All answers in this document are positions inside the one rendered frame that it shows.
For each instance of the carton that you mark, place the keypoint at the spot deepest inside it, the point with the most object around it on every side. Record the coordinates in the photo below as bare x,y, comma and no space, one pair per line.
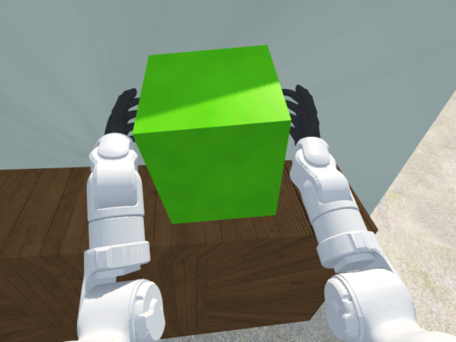
213,127

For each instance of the robot left hand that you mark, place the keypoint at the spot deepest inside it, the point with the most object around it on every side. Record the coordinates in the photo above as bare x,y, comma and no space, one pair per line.
118,120

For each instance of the pedestal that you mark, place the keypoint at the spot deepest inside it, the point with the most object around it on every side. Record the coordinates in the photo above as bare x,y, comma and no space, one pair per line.
213,276

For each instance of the left robot upper arm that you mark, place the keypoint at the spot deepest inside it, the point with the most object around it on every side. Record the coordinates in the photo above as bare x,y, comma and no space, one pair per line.
125,311

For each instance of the left robot forearm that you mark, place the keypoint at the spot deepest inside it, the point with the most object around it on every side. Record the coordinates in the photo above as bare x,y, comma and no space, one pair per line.
115,205

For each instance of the robot right hand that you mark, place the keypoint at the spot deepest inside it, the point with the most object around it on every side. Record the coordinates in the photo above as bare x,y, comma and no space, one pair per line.
305,121

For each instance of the right robot forearm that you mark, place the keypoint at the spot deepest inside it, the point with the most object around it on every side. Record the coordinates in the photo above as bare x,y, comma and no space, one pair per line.
344,243

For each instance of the right robot upper arm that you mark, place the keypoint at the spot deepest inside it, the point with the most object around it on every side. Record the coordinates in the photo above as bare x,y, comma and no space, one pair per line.
372,305

